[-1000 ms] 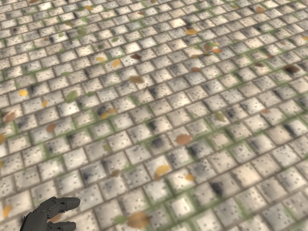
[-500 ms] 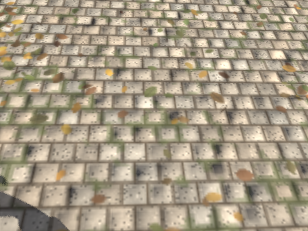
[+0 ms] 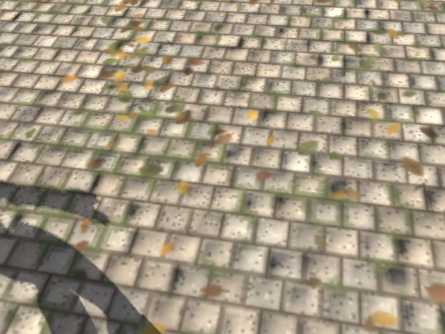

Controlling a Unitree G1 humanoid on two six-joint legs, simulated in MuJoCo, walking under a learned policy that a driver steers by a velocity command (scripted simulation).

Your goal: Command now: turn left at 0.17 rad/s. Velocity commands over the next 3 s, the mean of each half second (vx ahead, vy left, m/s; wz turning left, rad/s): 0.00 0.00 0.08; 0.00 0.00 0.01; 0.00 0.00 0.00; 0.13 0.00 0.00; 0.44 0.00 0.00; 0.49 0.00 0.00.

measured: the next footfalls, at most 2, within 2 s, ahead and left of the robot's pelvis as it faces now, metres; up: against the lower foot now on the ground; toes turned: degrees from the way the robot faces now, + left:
left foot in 0.16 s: +0.02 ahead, +0.15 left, +0.00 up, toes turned -3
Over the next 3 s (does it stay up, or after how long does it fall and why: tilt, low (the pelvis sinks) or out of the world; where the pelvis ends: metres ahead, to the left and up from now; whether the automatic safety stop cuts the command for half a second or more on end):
stays up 0.60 -0.01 -0.01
